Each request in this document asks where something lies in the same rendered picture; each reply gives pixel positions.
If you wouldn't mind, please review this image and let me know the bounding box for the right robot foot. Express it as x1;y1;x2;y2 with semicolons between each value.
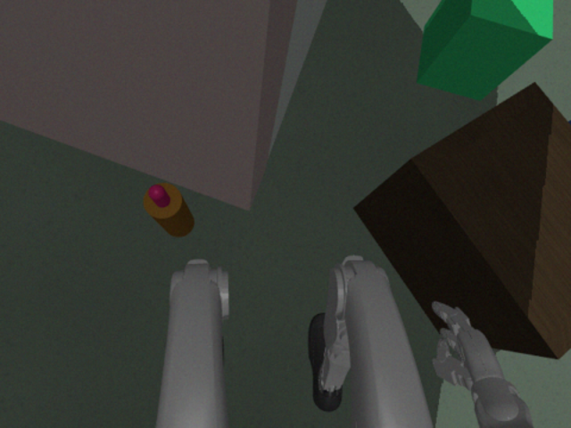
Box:
309;313;343;412

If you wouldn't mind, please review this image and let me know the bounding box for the right robot arm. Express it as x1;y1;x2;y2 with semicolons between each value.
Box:
471;377;534;428

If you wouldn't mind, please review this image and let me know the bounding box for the right robot hand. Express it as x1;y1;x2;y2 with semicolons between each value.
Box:
432;301;505;391

